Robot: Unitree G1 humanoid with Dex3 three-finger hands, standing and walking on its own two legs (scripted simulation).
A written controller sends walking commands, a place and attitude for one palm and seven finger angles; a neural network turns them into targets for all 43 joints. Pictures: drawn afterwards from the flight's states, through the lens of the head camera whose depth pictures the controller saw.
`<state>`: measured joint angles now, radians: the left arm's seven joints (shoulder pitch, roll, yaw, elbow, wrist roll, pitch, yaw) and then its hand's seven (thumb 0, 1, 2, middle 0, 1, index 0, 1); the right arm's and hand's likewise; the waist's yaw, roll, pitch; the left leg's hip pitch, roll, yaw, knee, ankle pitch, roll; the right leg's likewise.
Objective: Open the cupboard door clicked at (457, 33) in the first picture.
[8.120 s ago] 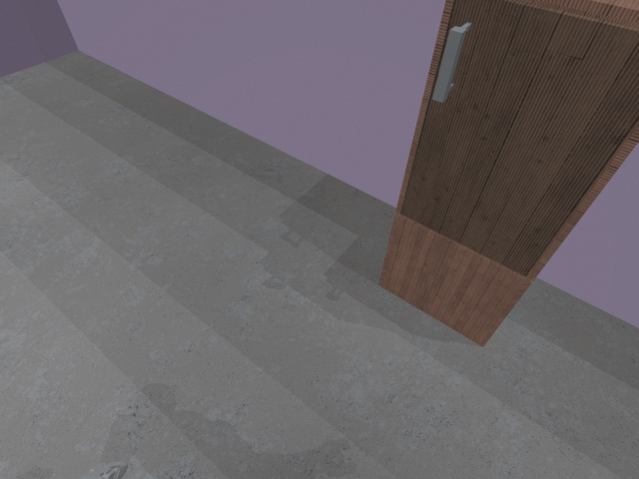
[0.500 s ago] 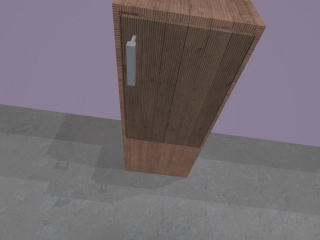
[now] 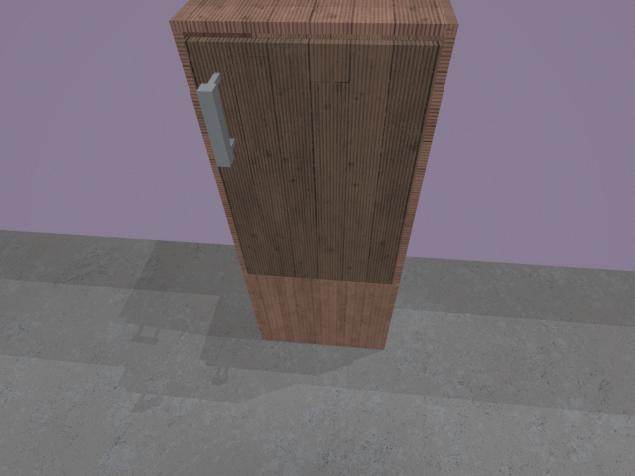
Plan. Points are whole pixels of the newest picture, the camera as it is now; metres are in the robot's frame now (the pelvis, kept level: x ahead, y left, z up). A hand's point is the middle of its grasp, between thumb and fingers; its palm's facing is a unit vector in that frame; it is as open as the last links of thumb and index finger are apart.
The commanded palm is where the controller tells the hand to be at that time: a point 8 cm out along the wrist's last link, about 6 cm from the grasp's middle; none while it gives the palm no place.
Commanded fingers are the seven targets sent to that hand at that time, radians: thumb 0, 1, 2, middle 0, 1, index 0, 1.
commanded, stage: come to a stop and stand still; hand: left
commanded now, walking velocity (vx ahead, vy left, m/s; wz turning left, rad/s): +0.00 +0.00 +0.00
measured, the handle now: (220, 120) +0.62 +0.18 +0.13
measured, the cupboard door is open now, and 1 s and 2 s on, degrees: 0 0 0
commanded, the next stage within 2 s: look again from close up in 0.22 s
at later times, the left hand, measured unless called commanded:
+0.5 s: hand out of the picture -0.01 +0.18 -0.18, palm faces +0.02 -0.98 -0.19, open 7.4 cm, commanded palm none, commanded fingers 0.00 0.90 0.90 -0.20 -0.30 -0.20 -0.30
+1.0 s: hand out of the picture +0.01 +0.23 -0.18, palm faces -0.02 -0.98 -0.19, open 7.4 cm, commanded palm none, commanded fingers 0.00 0.90 0.90 -0.20 -0.30 -0.20 -0.30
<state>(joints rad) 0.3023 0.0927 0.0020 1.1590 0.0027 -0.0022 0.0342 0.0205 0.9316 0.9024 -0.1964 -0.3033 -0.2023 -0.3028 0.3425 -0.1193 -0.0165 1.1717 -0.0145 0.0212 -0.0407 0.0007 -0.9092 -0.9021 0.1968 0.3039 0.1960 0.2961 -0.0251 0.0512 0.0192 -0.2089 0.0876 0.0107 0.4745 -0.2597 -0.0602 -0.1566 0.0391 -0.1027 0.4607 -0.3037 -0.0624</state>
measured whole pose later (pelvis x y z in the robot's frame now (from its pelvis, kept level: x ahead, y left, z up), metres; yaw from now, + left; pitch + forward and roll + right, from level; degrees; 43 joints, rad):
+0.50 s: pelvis -0.01 +0.02 +0.00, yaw +0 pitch +0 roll -1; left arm 0.31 0.12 0.00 1.10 0.02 -0.03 0.05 0.01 0.91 0.90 -0.20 -0.30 -0.20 -0.30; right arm 0.28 -0.17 -0.02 1.06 -0.01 -0.01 -0.03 0.01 -0.93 -0.90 0.20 0.30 0.20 0.30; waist -0.02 0.04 0.03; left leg -0.24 0.05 0.03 0.57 -0.33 -0.01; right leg -0.19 0.03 -0.10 0.51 -0.31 -0.04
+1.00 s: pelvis +0.00 +0.05 +0.00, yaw -2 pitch +0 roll +0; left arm 0.27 0.16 -0.01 1.09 0.02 0.00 0.03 0.01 0.91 0.90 -0.19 -0.30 -0.20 -0.30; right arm 0.28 -0.15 0.02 1.10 -0.02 -0.02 -0.03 0.01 -0.92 -0.90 0.20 0.30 0.20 0.30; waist 0.00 -0.01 0.03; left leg -0.19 -0.03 0.09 0.49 -0.30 0.05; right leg -0.19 -0.05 -0.04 0.51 -0.32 0.02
